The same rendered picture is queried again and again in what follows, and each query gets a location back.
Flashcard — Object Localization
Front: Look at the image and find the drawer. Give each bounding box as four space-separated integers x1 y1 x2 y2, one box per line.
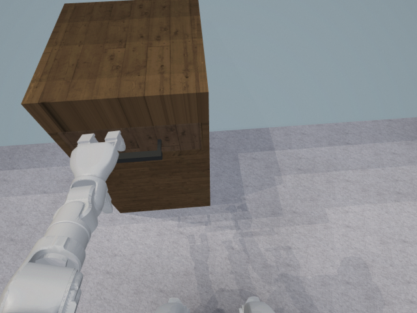
58 123 202 153

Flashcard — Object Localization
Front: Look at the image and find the robot left forearm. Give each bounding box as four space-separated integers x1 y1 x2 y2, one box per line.
0 175 107 313

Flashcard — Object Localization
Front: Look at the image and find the robot shin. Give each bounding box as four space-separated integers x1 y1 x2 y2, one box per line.
246 297 260 303
168 298 182 304

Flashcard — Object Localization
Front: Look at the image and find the cabinet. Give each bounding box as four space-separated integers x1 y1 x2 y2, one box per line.
21 0 210 213

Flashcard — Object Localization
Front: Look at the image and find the left robot shin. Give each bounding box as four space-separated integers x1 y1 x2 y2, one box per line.
168 298 182 304

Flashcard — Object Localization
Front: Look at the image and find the robot left hand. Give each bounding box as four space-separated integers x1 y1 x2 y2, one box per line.
70 130 126 214

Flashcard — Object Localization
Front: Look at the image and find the robot left upper arm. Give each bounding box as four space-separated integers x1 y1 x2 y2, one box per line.
2 262 83 313

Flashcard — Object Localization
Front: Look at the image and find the right robot shin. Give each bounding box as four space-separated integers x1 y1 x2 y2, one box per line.
246 297 260 303

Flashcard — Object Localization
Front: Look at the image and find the handle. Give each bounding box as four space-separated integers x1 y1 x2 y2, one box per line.
117 139 162 163

